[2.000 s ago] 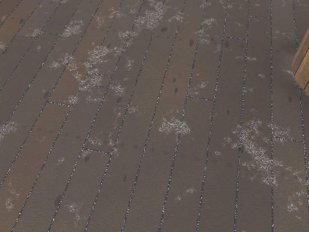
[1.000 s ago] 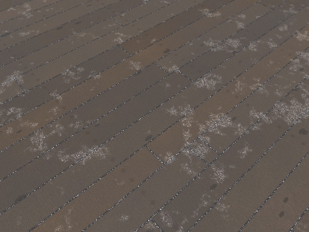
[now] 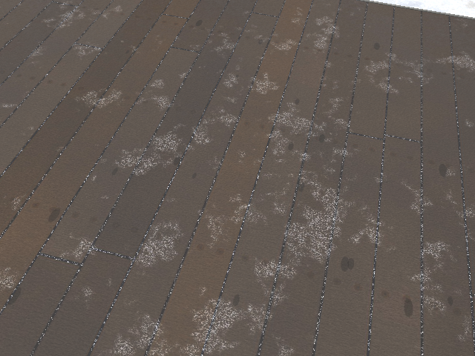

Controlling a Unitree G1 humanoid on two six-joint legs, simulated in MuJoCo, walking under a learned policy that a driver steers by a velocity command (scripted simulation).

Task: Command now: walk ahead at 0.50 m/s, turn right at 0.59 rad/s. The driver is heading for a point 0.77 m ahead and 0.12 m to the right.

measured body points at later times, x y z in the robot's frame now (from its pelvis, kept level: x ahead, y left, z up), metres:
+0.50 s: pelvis +0.23 -0.06 -0.01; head +0.28 -0.09 +0.43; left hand +0.49 +0.12 -0.11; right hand +0.19 -0.33 -0.15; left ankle +0.13 +0.10 -0.63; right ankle +0.29 -0.13 -0.73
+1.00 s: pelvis +0.36 -0.08 +0.01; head +0.37 -0.08 +0.46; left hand +0.50 +0.15 -0.13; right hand +0.38 -0.37 -0.10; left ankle +0.42 +0.02 -0.73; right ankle +0.30 -0.13 -0.74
